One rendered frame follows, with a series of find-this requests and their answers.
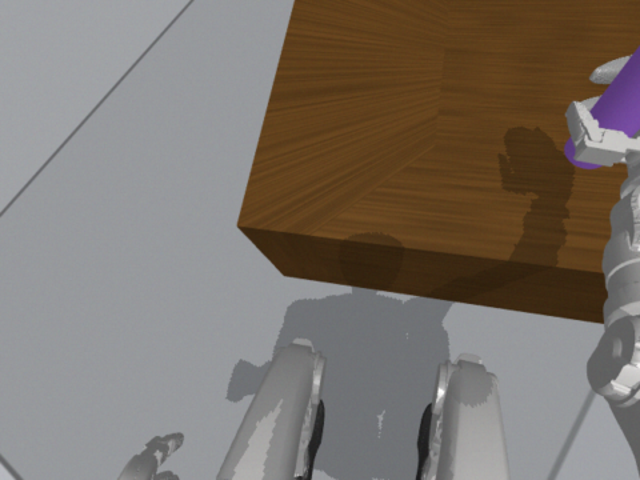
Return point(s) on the can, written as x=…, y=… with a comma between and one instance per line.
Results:
x=618, y=108

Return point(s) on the right robot arm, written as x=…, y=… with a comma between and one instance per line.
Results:
x=613, y=370

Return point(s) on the right robot foot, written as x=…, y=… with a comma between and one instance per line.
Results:
x=423, y=442

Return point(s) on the right robot hand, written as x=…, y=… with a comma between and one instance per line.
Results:
x=599, y=145

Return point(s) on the left robot foot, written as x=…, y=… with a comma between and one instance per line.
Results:
x=314, y=442

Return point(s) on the left robot hand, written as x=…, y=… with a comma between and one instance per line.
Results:
x=155, y=452

